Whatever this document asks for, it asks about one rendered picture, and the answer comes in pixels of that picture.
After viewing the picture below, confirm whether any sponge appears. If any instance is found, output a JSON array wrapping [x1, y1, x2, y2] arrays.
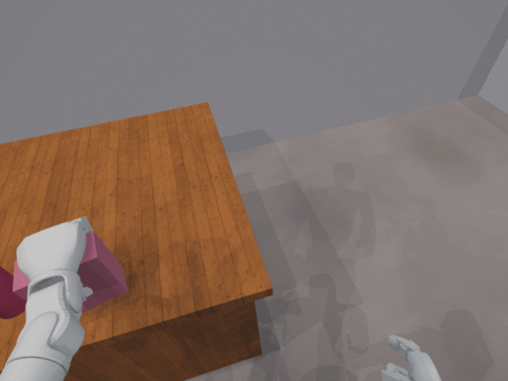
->
[[13, 230, 128, 313]]

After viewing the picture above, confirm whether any robot left hand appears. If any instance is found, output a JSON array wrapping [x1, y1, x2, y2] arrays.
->
[[17, 216, 93, 302]]

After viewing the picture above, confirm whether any table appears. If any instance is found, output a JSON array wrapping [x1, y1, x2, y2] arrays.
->
[[0, 102, 273, 381]]

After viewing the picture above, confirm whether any robot right hand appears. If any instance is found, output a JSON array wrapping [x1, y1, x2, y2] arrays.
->
[[382, 335, 441, 381]]

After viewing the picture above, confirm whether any robot left forearm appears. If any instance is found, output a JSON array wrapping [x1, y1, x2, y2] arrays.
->
[[0, 270, 85, 381]]

